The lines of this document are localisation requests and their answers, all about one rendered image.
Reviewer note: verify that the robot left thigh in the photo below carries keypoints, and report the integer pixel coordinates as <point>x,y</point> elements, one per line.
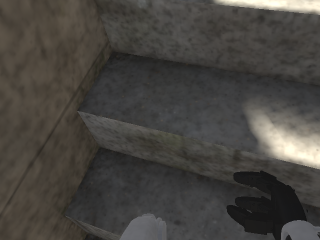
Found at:
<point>145,228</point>

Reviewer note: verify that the robot left shin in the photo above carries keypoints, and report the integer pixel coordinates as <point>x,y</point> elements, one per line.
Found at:
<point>148,214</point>

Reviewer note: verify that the right robot forearm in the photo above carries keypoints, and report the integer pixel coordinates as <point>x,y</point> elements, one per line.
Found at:
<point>299,230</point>

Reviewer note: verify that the robot right hand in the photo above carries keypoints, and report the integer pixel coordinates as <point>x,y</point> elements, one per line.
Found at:
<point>268,216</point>

